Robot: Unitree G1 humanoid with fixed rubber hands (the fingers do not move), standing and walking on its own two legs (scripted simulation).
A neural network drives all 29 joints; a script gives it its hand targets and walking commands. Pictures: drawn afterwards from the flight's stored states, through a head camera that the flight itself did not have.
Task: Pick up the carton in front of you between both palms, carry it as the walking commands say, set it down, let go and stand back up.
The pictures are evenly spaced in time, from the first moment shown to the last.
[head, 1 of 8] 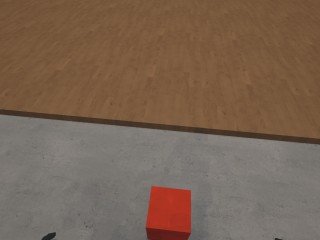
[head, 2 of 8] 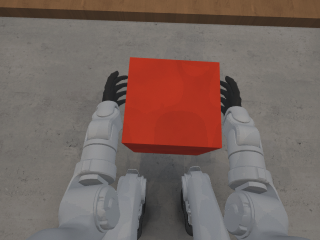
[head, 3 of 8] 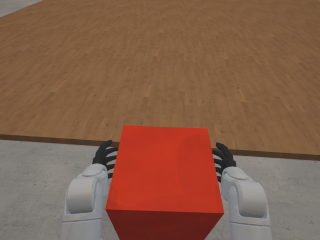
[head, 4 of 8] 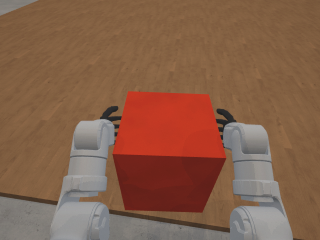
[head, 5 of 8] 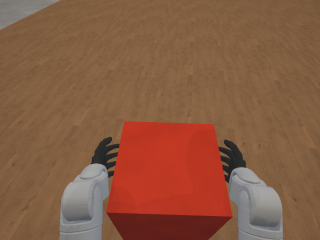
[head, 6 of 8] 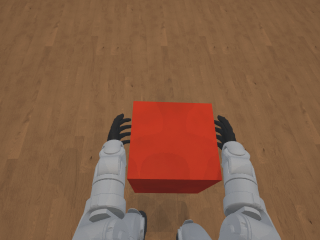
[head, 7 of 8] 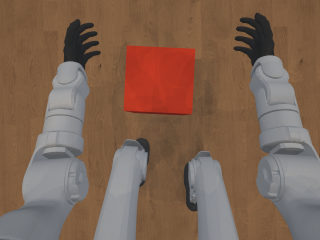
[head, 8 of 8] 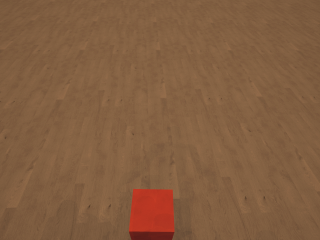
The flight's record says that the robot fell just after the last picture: no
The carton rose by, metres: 0.82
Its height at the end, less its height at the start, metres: +0.07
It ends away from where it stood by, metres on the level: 3.23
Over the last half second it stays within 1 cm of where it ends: yes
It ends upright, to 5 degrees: yes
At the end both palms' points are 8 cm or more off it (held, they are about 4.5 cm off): yes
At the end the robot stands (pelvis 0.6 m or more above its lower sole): yes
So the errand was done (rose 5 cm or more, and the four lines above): yes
